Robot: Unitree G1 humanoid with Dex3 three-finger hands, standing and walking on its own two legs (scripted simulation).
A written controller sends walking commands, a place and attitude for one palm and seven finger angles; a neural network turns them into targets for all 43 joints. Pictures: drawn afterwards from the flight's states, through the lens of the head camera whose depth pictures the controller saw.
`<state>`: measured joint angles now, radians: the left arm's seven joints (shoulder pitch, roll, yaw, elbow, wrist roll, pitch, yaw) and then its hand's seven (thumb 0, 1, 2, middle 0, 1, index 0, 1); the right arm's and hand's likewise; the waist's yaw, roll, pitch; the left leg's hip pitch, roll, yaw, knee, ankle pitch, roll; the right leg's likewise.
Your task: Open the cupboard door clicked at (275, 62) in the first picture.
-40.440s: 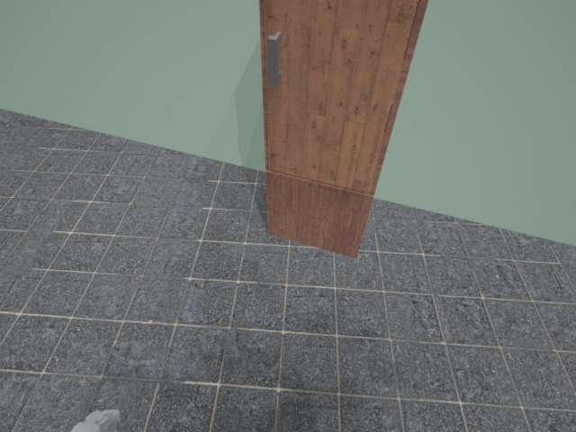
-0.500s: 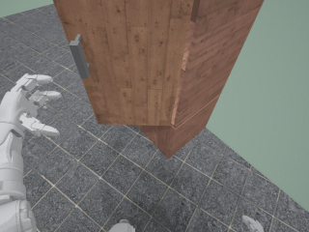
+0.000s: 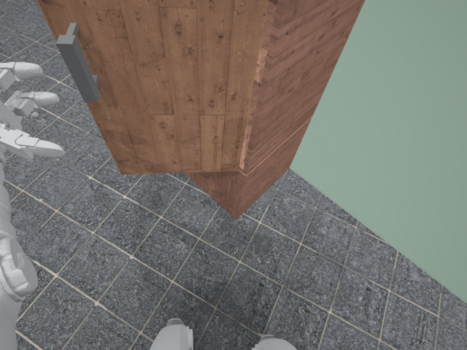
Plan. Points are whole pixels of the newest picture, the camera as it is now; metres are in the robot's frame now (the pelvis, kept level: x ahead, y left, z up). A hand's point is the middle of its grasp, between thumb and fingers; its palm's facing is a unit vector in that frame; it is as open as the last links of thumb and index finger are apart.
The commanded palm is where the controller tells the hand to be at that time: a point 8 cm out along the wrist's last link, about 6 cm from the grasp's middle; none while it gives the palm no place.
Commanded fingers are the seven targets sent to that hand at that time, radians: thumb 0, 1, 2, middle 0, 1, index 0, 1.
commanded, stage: move the hooked fingers beside the handle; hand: left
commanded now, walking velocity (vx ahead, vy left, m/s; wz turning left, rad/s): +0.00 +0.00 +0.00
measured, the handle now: (82, 64) +0.59 +0.26 +0.11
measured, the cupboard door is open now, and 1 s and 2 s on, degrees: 48 48 48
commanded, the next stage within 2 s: slide the fingers in behind the handle in 1.44 s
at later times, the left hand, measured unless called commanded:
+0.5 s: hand (41, 82) +0.53 +0.31 +0.12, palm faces +0.05 -1.00 +0.00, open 14.0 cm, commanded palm +0.52 +0.35 +0.11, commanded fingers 0.00 -0.50 0.30 -0.30 -1.20 -0.30 -1.20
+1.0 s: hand (36, 83) +0.53 +0.32 +0.12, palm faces +0.07 -1.00 +0.00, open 14.0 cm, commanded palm +0.52 +0.35 +0.11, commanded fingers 0.00 -0.50 0.30 -0.30 -1.20 -0.30 -1.20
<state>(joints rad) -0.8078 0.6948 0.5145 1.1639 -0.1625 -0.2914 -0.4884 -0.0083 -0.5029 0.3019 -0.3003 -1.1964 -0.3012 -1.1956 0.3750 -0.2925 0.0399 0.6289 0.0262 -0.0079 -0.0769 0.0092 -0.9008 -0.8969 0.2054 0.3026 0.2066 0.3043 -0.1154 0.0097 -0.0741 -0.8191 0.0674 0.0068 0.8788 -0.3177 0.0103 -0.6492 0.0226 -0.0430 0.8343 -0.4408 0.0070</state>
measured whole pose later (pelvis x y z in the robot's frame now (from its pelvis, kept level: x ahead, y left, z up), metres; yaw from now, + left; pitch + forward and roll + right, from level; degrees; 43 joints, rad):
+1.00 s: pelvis +0.02 +0.01 -0.01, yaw -1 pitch +22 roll -6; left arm -1.04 0.90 0.54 1.32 -0.05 -0.24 -0.49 -0.01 -0.50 0.30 -0.30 -1.20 -0.30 -1.20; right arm 0.43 -0.29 0.07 0.59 0.01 0.10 -0.05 0.00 -0.90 -0.90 0.21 0.30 0.21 0.30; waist -0.20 0.02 -0.09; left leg -0.98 0.09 -0.02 0.97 -0.37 0.02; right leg -0.78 0.05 -0.05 0.86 -0.46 0.02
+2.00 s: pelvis +0.01 +0.01 -0.02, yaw -1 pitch +22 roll -6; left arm -1.06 0.81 0.49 1.25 -0.07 -0.24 -0.43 -0.01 -0.50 0.30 -0.30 -1.20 -0.30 -1.20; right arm 0.42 -0.28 0.06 0.60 0.00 0.08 -0.04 0.00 -0.90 -0.90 0.21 0.30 0.21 0.30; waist -0.20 0.02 -0.09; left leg -1.01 0.09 -0.02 0.99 -0.37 0.02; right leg -0.80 0.05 -0.06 0.88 -0.46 0.02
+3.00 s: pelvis +0.02 +0.00 -0.01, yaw -1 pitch +21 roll -4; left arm -1.01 0.71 0.49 1.26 -0.06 -0.27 -0.32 -0.01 -0.50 0.30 -0.30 -1.20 -0.31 -1.20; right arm 0.42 -0.27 0.05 0.62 0.00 0.07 -0.02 0.00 -0.90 -0.90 0.20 0.30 0.21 0.30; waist -0.20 0.03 -0.10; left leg -0.95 0.09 -0.01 0.96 -0.37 0.00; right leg -0.77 0.05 -0.05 0.88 -0.47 0.00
